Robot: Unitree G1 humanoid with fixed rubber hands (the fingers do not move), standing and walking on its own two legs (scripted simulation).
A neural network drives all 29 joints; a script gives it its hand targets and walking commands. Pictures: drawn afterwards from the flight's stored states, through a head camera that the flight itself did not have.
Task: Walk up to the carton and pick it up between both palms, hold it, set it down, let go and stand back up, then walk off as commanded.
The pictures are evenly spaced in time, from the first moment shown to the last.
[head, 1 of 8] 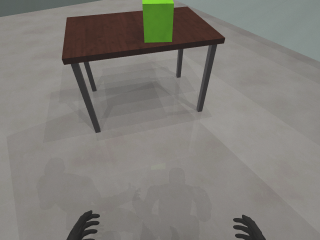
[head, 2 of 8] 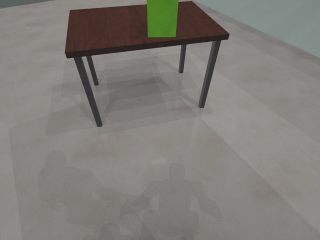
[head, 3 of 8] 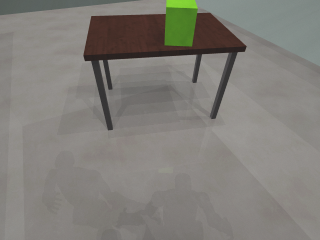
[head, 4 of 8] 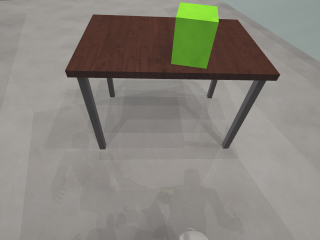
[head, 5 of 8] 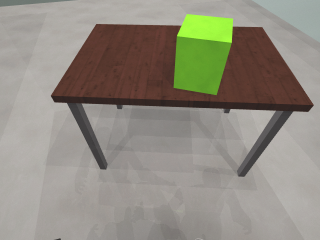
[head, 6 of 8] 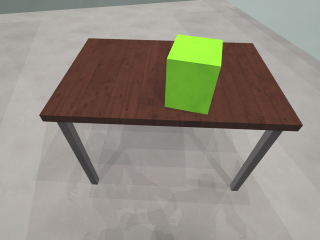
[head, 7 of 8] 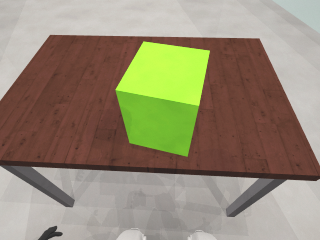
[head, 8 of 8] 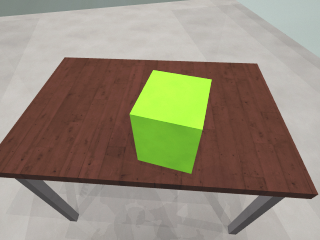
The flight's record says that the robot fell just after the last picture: no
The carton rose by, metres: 0.00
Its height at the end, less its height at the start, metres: +0.00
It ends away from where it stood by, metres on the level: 0.00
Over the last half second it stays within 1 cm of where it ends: yes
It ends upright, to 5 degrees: yes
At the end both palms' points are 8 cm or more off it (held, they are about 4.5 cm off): yes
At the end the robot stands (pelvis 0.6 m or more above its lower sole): yes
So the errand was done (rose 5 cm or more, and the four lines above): no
